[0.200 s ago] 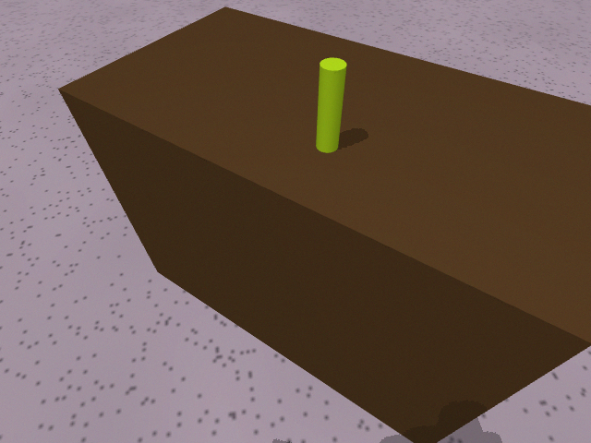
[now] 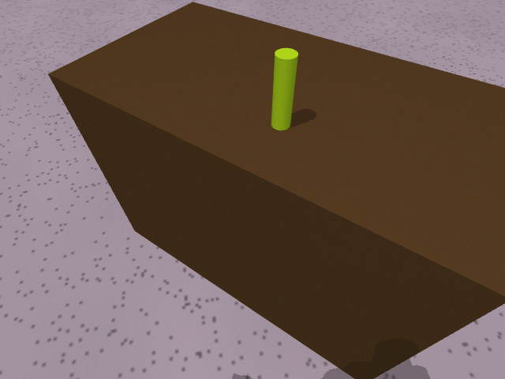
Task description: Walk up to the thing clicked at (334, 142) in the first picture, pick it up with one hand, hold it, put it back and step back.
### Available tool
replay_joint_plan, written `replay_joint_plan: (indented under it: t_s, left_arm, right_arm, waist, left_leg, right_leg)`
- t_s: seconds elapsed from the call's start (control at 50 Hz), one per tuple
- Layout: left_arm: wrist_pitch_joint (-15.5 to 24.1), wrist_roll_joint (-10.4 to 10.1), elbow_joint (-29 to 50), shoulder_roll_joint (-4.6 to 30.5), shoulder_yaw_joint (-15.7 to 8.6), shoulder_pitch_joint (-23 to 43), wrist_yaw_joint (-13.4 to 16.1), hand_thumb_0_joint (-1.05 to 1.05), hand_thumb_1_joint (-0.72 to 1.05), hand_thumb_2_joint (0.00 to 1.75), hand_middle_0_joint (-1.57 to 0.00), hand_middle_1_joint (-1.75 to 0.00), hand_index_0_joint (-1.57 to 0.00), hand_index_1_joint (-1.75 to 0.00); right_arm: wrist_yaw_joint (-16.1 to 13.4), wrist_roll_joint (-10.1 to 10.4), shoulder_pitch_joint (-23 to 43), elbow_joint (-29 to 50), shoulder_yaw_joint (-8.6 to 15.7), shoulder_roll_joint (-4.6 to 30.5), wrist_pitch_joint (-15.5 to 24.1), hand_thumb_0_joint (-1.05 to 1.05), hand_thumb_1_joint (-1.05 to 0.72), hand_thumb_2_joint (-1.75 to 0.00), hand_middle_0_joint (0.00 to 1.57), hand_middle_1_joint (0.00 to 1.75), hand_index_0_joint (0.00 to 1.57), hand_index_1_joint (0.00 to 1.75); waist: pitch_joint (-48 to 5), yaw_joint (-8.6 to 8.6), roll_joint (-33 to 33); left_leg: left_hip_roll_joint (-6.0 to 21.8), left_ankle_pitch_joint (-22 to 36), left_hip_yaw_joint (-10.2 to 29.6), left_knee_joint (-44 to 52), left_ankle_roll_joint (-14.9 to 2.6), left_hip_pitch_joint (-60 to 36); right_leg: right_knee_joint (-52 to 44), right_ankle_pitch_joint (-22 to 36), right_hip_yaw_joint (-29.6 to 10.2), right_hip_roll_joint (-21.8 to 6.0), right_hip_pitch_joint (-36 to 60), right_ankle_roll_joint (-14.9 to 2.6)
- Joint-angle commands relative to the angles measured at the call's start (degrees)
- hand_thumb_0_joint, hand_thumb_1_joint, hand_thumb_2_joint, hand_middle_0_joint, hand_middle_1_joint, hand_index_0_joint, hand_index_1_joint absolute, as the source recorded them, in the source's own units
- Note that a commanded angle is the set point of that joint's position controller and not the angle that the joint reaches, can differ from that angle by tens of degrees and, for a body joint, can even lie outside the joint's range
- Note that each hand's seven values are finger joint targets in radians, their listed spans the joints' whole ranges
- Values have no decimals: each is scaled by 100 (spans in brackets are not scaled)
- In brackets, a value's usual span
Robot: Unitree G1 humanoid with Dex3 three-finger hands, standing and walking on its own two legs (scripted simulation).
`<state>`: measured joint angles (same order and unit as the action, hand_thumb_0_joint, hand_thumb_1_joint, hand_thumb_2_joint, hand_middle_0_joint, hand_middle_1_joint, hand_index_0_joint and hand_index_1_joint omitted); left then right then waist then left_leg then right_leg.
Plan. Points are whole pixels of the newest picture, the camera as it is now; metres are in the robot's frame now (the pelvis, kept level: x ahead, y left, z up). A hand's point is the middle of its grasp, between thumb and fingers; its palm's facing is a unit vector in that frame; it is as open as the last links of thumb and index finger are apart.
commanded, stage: stand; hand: left
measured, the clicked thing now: (283, 92) +0.63 -0.06 +0.10
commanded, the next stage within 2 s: walk up in 0.92 s
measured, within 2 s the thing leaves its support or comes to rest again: neither
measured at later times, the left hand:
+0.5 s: hand out of the picture +0.09 +0.25 -0.16, palm faces -0.03 -0.94 -0.34, open 7.4 cm
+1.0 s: hand out of the picture +0.07 +0.26 -0.16, palm faces -0.05 -0.93 -0.35, open 7.4 cm
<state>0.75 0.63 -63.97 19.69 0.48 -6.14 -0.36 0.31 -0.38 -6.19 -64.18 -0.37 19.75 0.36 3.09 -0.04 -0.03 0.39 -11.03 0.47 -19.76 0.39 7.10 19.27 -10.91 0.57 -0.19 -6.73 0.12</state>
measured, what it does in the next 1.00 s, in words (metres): stands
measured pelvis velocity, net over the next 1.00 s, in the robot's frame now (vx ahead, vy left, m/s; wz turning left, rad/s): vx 0.00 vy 0.01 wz -0.05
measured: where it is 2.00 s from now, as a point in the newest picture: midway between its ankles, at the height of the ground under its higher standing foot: outside the picture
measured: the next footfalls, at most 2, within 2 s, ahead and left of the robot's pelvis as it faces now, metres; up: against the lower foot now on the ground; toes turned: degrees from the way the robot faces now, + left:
left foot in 1.20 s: +0.15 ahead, +0.20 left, +0.00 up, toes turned -11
right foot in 1.54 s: +0.15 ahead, -0.06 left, +0.00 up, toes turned -19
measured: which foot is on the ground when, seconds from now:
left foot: down 0.00-0.96, up 0.98-1.00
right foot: down 0.00-1.00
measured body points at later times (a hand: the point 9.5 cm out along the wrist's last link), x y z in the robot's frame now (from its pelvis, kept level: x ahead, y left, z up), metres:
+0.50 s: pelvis +0.01 +0.00 +0.00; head +0.01 +0.00 +0.45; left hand +0.09 +0.30 -0.13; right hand +0.09 -0.30 -0.13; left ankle +0.00 +0.12 -0.75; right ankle +0.00 -0.12 -0.75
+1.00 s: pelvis +0.00 +0.01 +0.00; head +0.01 +0.01 +0.45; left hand +0.07 +0.31 -0.13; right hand +0.08 -0.30 -0.13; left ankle -0.01 +0.12 -0.74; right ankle +0.00 -0.12 -0.75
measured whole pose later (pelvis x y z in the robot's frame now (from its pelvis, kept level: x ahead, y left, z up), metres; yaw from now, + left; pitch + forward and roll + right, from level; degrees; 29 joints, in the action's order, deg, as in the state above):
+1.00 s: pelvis +0.00 +0.01 +0.00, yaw -3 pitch -2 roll +0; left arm 2.0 1.5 -60.1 19.6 -1.5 -11.8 -0.4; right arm 2.2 -2.3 -7.0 -59.1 2.7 21.6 -1.2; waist 2.5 0.8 1.1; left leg -0.1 -23.9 -0.1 -32.7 -1.3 11.2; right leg 22.7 -13.2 -2.5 0.3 -8.3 -0.7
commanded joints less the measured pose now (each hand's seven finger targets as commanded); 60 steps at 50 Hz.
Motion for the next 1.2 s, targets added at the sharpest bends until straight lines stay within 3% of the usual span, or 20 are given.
replay_joint_plan:
  t_s: [0.0,0.2,0.24,0.36,0.54,0.7,0.88,0.9,0.92,0.94,0.96,0.98,1.02,1.04,1.1,1.12,1.14,1.16,1.18]
  left_arm:
    - [112,-20,332,1191,-254,190,94,0,90,90,-20,-30,-20,-30]
    - [108,-11,325,1207,-259,187,110,0,90,90,-20,-30,-20,-30]
    - [105,-14,317,1192,-255,192,109,0,90,90,-20,-30,-20,-30]
    - [121,-5,351,1214,-256,243,114,0,90,90,-20,-30,-20,-30]
    - [113,-10,350,1202,-260,204,115,0,90,90,-20,-30,-20,-30]
    - [120,-2,382,1230,-267,132,103,0,90,90,-20,-30,-20,-30]
    - [105,2,359,1231,-254,87,106,0,90,90,-20,-30,-20,-30]
    - [121,24,521,1798,-598,-833,112,0,90,90,-20,-30,-20,-30]
    - [165,74,480,1983,-684,-1148,133,0,90,90,-20,-30,-20,-30]
    - [200,124,534,2155,-800,-1258,156,0,90,90,-20,-30,-20,-30]
    - [249,168,706,2224,-857,-1182,191,0,90,90,-20,-30,-20,-30]
    - [331,146,874,2116,-856,-1072,217,0,90,90,-20,-30,-20,-30]
    - [393,87,1118,1973,-834,-942,238,0,90,90,-20,-30,-20,-30]
    - [394,98,1214,1931,-835,-948,231,0,90,90,-20,-30,-20,-30]
    - [339,148,1468,1887,-838,-986,161,0,90,90,-20,-30,-20,-30]
    - [298,180,1634,1877,-815,-699,136,0,90,90,-20,-30,-20,-30]
    - [244,165,1802,1775,-768,-332,130,0,90,90,-20,-30,-20,-30]
    - [183,129,1894,1315,-648,-436,134,0,90,90,-20,-30,-20,-30]
    - [153,82,2008,827,-484,-729,192,0,90,90,-20,-30,-20,-30]
  right_arm:
    - [-108,-8,220,341,234,1202,160,0,-90,-90,20,30,20,30]
    - [-106,-13,256,341,241,1207,145,0,-90,-90,20,30,20,30]
    - [-108,0,245,328,230,1190,143,0,-90,-90,20,30,20,30]
    - [-105,-10,239,347,230,1178,151,0,-90,-90,20,30,20,30]
    - [-97,-9,236,337,252,1205,145,0,-90,-90,20,30,20,30]
    - [-98,-11,260,360,268,1242,156,0,-90,-90,20,30,20,30]
    - [-98,-10,191,336,255,1230,145,0,-90,-90,20,30,20,30]
    - [17,-229,345,985,726,1948,87,0,-90,-90,20,30,20,30]
    - [76,-254,406,1110,717,1691,40,0,-90,-90,20,30,20,30]
    - [164,-260,414,1288,704,1454,-8,0,-90,-90,20,30,20,30]
    - [253,-289,545,1465,680,1300,-49,0,-90,-90,20,30,20,30]
    - [319,-271,429,1541,708,1362,-59,0,-90,-90,20,30,20,30]
    - [362,-259,67,1633,761,1436,-33,0,-90,-90,20,30,20,30]
    - [381,-275,4,1706,779,1432,-17,0,-90,-90,20,30,20,30]
    - [426,-294,-109,1927,868,1368,-14,0,-90,-90,20,30,20,30]
    - [393,-238,-353,1903,903,1317,3,0,-90,-90,20,30,20,30]
    - [310,-203,-1018,1731,971,1309,33,0,-90,-90,20,30,20,30]
    - [196,-249,-1473,1599,1072,1532,77,0,-90,-90,20,30,20,30]
    - [112,-326,-1609,1677,1165,1964,124,0,-90,-90,20,30,20,30]
  waist:
    - [-596,5,45]
    - [-621,8,33]
    - [-460,9,18]
    - [-572,-14,2]
    - [-365,5,23]
    - [-524,28,103]
    - [-456,11,48]
    - [-352,65,393]
    - [-90,191,37]
    - [213,303,-541]
    - [559,388,-806]
    - [609,279,-714]
    - [347,52,-608]
    - [164,22,-647]
    - [13,-16,-870]
    - [1,-185,-957]
    - [-203,-629,-798]
    - [-410,-811,43]
    - [-481,-745,1558]
  left_leg:
    - [685,1263,492,239,-162,-220]
    - [706,1310,479,253,-170,-278]
    - [690,1109,495,324,-168,-160]
    - [708,1349,483,305,-164,-234]
    - [683,986,498,399,-168,-104]
    - [690,1080,468,355,-182,-258]
    - [700,926,492,394,-194,-239]
    - [239,-1503,-231,-689,-322,-237]
    - [170,-2095,-121,-1154,-336,547]
    - [-5,-2184,41,-2018,-309,1534]
    - [71,-1961,468,-2891,-213,2421]
    - [356,-1596,810,-3075,-158,2876]
    - [510,-1318,814,-3031,-41,2750]
    - [495,-1445,711,-2752,-9,2510]
    - [244,-1660,269,-2025,-4,1294]
    - [107,-1405,115,-1496,-7,641]
    - [23,-493,-7,-825,-66,-495]
    - [125,-532,201,-357,-122,-1342]
    - [1469,-1439,2035,340,-448,-1400]
  right_leg:
    - [-201,1195,-499,-727,170,-147]
    - [-238,1231,-482,-757,251,-143]
    - [-301,1035,-483,-729,191,-120]
    - [-264,1257,-463,-756,292,-125]
    - [-364,878,-481,-742,195,-133]
    - [-332,1036,-501,-764,247,-157]
    - [-357,827,-509,-757,189,-153]
    - [-184,-1003,-1162,-750,-299,-457]
    - [-397,-2046,-1865,-1136,-319,-743]
    - [-856,-3171,-2867,-1586,-151,-1104]
    - [-1156,-3552,-3706,-2043,-64,-1542]
    - [-1123,-3313,-3807,-2083,230,-1641]
    - [-877,-2417,-3135,-1697,353,-1415]
    - [-680,-1882,-2734,-1493,381,-1291]
    - [-306,-1401,-1998,-1033,-686,-1041]
    - [81,-962,-1702,-810,-1237,-943]
    - [940,-338,-1321,-565,-1979,-710]
    - [2139,-649,-892,90,-2690,-439]
    - [3459,-1965,-534,729,-3386,-318]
